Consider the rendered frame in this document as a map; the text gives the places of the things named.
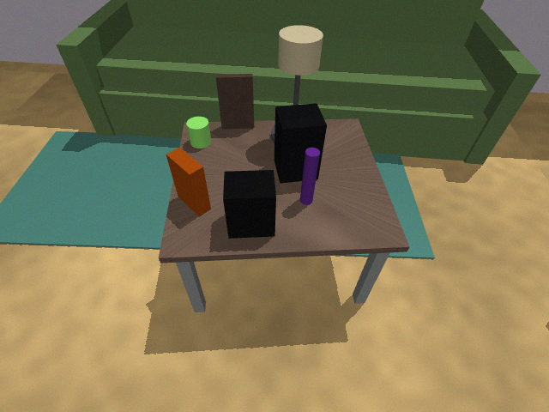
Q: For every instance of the coffee table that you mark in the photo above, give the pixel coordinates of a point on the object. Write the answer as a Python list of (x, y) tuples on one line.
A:
[(351, 211)]

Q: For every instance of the sofa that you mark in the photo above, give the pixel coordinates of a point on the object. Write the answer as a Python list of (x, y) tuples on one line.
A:
[(433, 79)]

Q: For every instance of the desk lamp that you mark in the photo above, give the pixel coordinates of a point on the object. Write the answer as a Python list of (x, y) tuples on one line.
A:
[(299, 54)]

